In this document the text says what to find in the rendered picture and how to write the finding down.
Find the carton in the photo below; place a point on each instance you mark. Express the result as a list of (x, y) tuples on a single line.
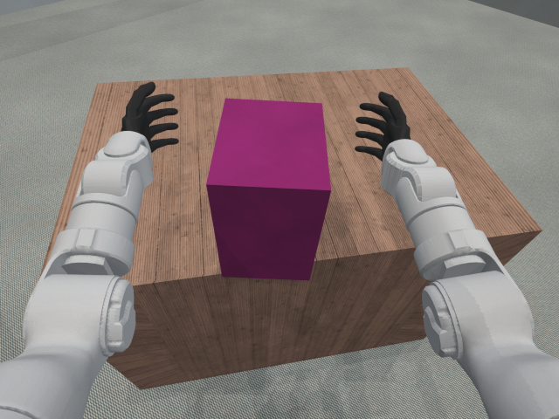
[(268, 188)]

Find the right robot upper arm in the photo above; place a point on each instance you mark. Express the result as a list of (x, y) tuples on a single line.
[(480, 321)]

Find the robot left hand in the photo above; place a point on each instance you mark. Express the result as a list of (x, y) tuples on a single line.
[(138, 119)]

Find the robot right forearm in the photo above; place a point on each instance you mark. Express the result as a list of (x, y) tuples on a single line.
[(447, 243)]

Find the left robot upper arm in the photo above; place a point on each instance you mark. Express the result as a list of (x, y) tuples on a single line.
[(75, 322)]

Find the robot left forearm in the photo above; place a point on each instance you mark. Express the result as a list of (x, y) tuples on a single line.
[(99, 234)]

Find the pedestal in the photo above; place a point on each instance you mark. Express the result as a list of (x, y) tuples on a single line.
[(365, 289)]

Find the robot right hand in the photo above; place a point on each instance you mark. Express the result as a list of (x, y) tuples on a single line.
[(395, 128)]

